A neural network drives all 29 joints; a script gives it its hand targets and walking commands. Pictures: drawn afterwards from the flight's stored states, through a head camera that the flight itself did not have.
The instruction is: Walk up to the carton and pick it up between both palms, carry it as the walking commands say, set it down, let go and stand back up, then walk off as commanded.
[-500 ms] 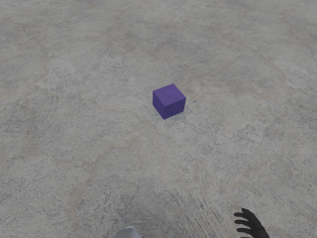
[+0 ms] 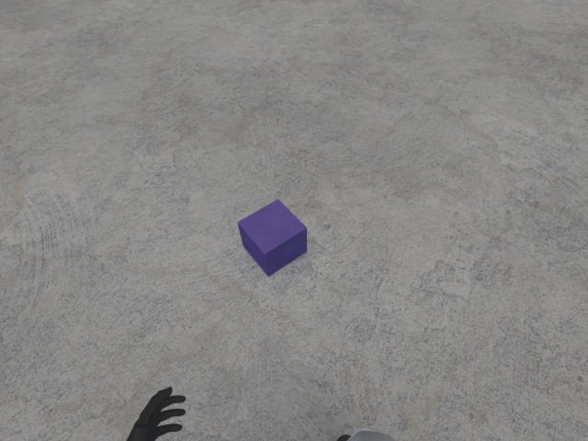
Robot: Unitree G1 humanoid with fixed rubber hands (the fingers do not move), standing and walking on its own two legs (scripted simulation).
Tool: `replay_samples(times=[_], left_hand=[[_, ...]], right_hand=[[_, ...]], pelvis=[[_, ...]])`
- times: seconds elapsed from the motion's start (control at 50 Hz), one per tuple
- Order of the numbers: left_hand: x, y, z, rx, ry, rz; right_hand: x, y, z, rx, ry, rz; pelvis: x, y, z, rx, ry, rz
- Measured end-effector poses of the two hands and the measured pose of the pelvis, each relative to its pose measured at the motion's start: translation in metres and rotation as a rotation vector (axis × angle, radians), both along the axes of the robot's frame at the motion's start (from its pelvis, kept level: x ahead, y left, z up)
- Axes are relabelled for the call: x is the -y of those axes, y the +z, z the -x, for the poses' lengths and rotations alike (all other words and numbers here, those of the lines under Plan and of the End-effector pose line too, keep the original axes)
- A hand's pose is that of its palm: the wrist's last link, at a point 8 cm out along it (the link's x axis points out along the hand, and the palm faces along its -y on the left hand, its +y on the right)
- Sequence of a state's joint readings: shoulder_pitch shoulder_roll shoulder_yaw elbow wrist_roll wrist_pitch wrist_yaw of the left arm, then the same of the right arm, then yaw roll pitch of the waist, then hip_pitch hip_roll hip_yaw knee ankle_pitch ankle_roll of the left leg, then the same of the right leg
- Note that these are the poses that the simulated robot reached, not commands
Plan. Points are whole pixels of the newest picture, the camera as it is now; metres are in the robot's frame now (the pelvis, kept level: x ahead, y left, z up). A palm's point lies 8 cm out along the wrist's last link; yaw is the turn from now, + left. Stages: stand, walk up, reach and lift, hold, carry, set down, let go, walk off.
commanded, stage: walk up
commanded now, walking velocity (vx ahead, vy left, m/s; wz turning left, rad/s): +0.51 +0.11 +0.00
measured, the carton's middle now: (273, 237) +0.93 +0.04 -0.67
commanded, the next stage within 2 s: none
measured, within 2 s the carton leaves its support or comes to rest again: neither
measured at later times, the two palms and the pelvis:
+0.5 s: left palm out of the picture +0.10 +0.25 -0.10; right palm (387, 274) +0.40 -0.19 -0.10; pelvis +0.23 +0.03 +0.02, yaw -1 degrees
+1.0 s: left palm (157, 274) +0.45 +0.25 -0.11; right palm (419, 311) +0.32 -0.22 -0.10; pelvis +0.36 +0.02 +0.03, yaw -1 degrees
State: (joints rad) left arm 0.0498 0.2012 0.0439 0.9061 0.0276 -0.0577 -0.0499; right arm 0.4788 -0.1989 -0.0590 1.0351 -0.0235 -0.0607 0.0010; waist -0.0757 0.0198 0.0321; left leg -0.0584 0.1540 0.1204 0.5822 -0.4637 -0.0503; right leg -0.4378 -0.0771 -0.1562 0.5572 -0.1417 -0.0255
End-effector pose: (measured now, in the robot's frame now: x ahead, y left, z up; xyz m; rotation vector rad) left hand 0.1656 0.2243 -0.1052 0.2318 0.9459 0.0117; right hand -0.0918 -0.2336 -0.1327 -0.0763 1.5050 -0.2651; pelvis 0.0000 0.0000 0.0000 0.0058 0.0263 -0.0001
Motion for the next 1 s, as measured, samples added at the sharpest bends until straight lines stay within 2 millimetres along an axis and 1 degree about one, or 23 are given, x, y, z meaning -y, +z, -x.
replay_samples(times=[0.02, 0.04, 0.08, 0.14, 0.18, 0.24, 0.28, 0.32, 0.36, 0.42, 0.46, 0.5, 0.54, 0.56, 0.58, 0.6, 0.66, 0.7, 0.74, 0.8, 0.86, 0.94, 1.0], left_hand=[[0.001, -0.001, -0.001, -0.01, 0.016, -0.018], [0.0, -0.001, 0.004, -0.038, 0.035, -0.036], [-0.005, 0.003, 0.024, -0.118, 0.088, -0.067], [-0.012, 0.013, 0.057, -0.233, 0.177, -0.097], [-0.013, 0.019, 0.077, -0.298, 0.225, -0.107], [-0.011, 0.025, 0.1, -0.388, 0.283, -0.108], [-0.008, 0.028, 0.11, -0.441, 0.315, -0.101], [-0.006, 0.028, 0.114, -0.487, 0.341, -0.089], [-0.005, 0.027, 0.112, -0.528, 0.357, -0.076], [-0.009, 0.022, 0.098, -0.576, 0.366, -0.055], [-0.017, 0.015, 0.082, -0.599, 0.367, -0.04], [-0.029, 0.002, 0.061, -0.618, 0.364, -0.027], [-0.044, -0.016, 0.036, -0.625, 0.351, -0.017], [-0.053, -0.023, 0.018, -0.613, 0.342, -0.017], [-0.061, -0.027, -0.002, -0.591, 0.333, -0.019], [-0.069, -0.029, -0.023, -0.563, 0.323, -0.021], [-0.084, -0.032, -0.085, -0.488, 0.268, -0.017], [-0.088, -0.032, -0.121, -0.455, 0.229, -0.01], [-0.088, -0.03, -0.151, -0.424, 0.2, 0.001], [-0.081, -0.026, -0.19, -0.375, 0.167, 0.02], [-0.067, -0.022, -0.222, -0.334, 0.141, 0.037], [-0.044, -0.016, -0.259, -0.291, 0.109, 0.045], [-0.024, -0.01, -0.286, -0.247, 0.09, 0.029]], right_hand=[[0.007, -0.005, -0.02, 0.015, 0.016, -0.005], [0.014, -0.007, -0.043, 0.042, 0.031, -0.007], [0.025, -0.007, -0.091, 0.104, 0.067, -0.012], [0.032, 0.0, -0.161, 0.182, 0.122, -0.032], [0.033, 0.005, -0.202, 0.22, 0.155, -0.045], [0.03, 0.011, -0.256, 0.266, 0.195, -0.059], [0.025, 0.015, -0.291, 0.297, 0.217, -0.066], [0.016, 0.019, -0.326, 0.33, 0.239, -0.072], [0.005, 0.022, -0.363, 0.368, 0.261, -0.076], [-0.017, 0.026, -0.419, 0.427, 0.29, -0.081], [-0.033, 0.029, -0.456, 0.467, 0.309, -0.077], [-0.048, 0.029, -0.489, 0.502, 0.327, -0.056], [-0.054, 0.023, -0.513, 0.524, 0.325, -0.01], [-0.056, 0.021, -0.516, 0.513, 0.317, 0.01], [-0.056, 0.021, -0.514, 0.489, 0.309, 0.025], [-0.053, 0.022, -0.508, 0.457, 0.296, 0.043], [-0.042, 0.032, -0.477, 0.351, 0.232, 0.096], [-0.036, 0.038, -0.456, 0.289, 0.188, 0.12], [-0.033, 0.043, -0.437, 0.237, 0.152, 0.132], [-0.03, 0.047, -0.417, 0.177, 0.112, 0.133], [-0.029, 0.047, -0.407, 0.139, 0.082, 0.119], [-0.024, 0.04, -0.405, 0.112, 0.047, 0.088], [-0.013, 0.03, -0.411, 0.102, 0.03, 0.056]], pelvis=[[0.005, -0.001, -0.008, -0.001, -0.002, 0.0], [0.008, 0.0, -0.017, 0.0, -0.001, -0.004], [0.014, 0.008, -0.035, 0.007, 0.0, -0.012], [0.019, 0.02, -0.062, 0.017, -0.003, -0.025], [0.021, 0.025, -0.079, 0.023, -0.006, -0.034], [0.02, 0.03, -0.105, 0.032, -0.011, -0.041], [0.017, 0.032, -0.121, 0.036, -0.014, -0.042], [0.012, 0.033, -0.139, 0.038, -0.018, -0.04], [0.005, 0.032, -0.156, 0.037, -0.022, -0.035], [-0.008, 0.028, -0.184, 0.031, -0.025, -0.025], [-0.018, 0.023, -0.206, 0.024, -0.019, -0.015], [-0.03, 0.015, -0.229, 0.018, -0.012, -0.003], [-0.044, 0.002, -0.254, 0.017, -0.018, 0.017], [-0.048, -0.001, -0.262, 0.016, -0.012, 0.015], [-0.052, -0.001, -0.269, 0.017, -0.015, 0.016], [-0.054, 0.001, -0.275, 0.019, -0.022, 0.02], [-0.058, 0.011, -0.292, 0.025, -0.028, 0.032], [-0.059, 0.016, -0.302, 0.03, -0.024, 0.04], [-0.059, 0.02, -0.311, 0.033, -0.021, 0.048], [-0.056, 0.025, -0.324, 0.036, -0.018, 0.054], [-0.05, 0.028, -0.336, 0.039, -0.018, 0.053], [-0.035, 0.028, -0.351, 0.039, -0.021, 0.04], [-0.019, 0.026, -0.364, 0.036, -0.018, 0.024]])
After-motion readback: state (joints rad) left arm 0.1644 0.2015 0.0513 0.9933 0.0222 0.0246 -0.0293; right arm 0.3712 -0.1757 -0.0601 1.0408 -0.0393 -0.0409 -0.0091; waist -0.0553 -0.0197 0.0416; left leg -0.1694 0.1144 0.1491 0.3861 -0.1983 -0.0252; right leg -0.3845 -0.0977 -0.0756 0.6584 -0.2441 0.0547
